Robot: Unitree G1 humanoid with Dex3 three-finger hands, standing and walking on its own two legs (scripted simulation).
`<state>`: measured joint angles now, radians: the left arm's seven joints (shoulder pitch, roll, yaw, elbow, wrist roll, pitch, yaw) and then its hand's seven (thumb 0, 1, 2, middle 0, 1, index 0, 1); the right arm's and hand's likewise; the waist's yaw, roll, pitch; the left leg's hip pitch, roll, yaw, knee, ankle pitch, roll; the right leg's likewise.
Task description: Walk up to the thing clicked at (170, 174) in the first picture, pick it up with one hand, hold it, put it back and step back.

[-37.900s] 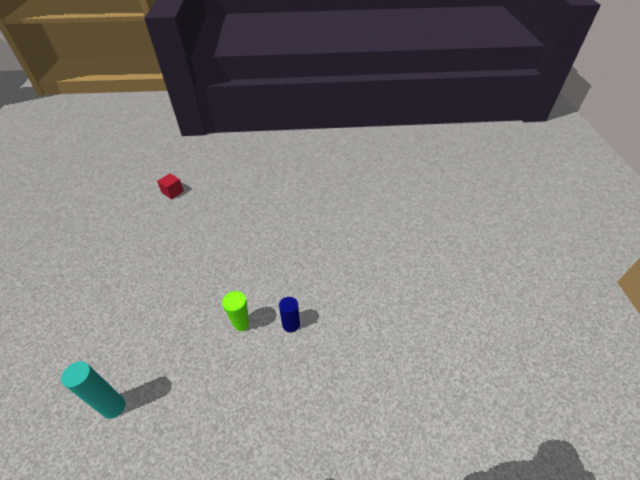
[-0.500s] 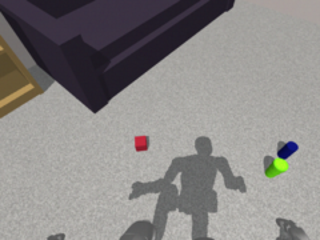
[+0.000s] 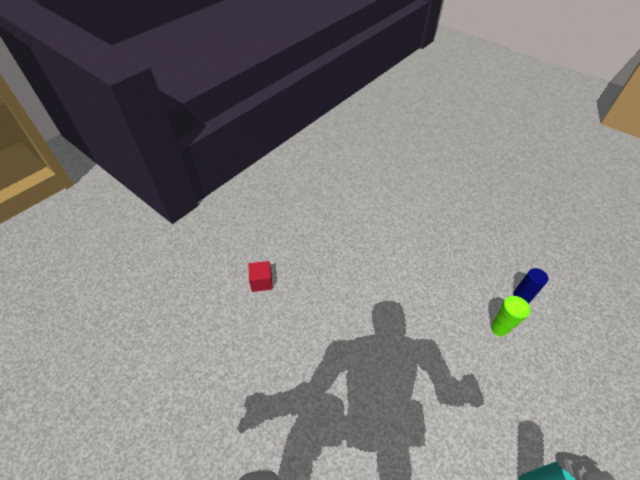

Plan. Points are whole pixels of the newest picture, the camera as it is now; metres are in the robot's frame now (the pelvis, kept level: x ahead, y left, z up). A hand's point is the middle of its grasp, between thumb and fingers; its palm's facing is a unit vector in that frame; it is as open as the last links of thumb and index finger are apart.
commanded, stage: walk up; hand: left
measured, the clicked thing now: (260, 276) +0.85 +0.24 -0.72
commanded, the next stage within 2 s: stand in 0.88 s
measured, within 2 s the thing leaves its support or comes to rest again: neither
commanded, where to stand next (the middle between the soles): +0.44 +0.02 m, yaw +5 degrees
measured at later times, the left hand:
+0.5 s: hand out of the picture +0.08 +0.27 -0.13, palm faces +0.05 -0.93 -0.36, open 7.4 cm
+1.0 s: hand out of the picture +0.07 +0.27 -0.13, palm faces +0.07 -0.94 -0.34, open 7.4 cm
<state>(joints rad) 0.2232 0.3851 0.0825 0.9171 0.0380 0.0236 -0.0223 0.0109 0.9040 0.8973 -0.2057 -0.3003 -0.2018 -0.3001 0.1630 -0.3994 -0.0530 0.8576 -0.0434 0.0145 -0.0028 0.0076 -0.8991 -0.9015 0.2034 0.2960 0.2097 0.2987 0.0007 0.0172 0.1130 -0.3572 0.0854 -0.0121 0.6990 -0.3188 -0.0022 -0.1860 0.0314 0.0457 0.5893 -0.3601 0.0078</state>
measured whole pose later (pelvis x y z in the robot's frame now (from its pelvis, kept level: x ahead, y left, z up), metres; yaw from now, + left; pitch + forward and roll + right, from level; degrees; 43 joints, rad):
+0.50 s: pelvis +0.00 +0.00 +0.01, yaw +3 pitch -2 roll +0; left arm 0.15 0.36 0.04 1.00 0.03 -0.03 -0.01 0.01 0.90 0.90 -0.21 -0.30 -0.20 -0.30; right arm 0.17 -0.34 -0.04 1.01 -0.02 -0.01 0.01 0.01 -0.90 -0.90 0.20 0.30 0.21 0.30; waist 0.00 0.01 0.05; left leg -0.24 -0.01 -0.06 0.56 -0.28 -0.01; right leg -0.15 -0.02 -0.01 0.53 -0.33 0.01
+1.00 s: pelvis +0.01 +0.00 +0.02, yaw +3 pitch -3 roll +0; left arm 0.10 0.35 0.02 1.10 0.01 -0.01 0.00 0.01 0.90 0.90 -0.21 -0.30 -0.20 -0.30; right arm 0.05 -0.34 -0.02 1.07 -0.01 -0.01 0.00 0.01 -0.90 -0.90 0.20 0.30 0.21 0.30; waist 0.02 0.00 0.08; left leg -0.16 -0.01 -0.06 0.43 -0.22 0.00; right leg -0.07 -0.02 -0.01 0.39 -0.27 0.02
